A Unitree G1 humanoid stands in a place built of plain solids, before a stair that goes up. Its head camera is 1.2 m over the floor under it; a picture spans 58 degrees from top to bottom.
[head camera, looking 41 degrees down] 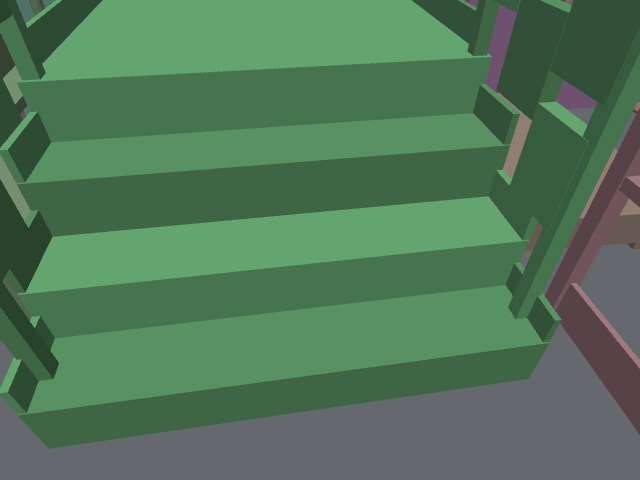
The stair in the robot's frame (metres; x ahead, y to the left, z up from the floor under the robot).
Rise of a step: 0.19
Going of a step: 0.23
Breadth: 1.40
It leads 9 degrees to the left of straight ahead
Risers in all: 4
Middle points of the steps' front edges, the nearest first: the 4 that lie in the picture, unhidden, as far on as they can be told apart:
0.62 0.05 0.19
0.84 0.08 0.37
1.07 0.11 0.56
1.29 0.15 0.74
